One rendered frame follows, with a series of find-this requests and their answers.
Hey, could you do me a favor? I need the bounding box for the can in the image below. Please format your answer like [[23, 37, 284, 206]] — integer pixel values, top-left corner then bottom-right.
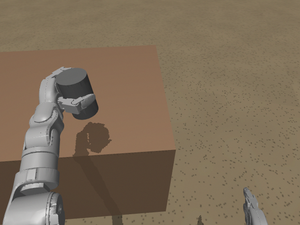
[[55, 68, 98, 120]]

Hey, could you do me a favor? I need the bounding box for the right robot hand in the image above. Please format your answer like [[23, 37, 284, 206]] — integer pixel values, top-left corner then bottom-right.
[[243, 187, 268, 225]]

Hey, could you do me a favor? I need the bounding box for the left robot hand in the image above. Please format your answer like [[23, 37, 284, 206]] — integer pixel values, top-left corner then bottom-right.
[[39, 67, 96, 114]]

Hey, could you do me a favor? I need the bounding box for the left robot arm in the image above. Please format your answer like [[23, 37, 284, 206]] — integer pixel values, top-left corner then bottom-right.
[[2, 102, 65, 225]]

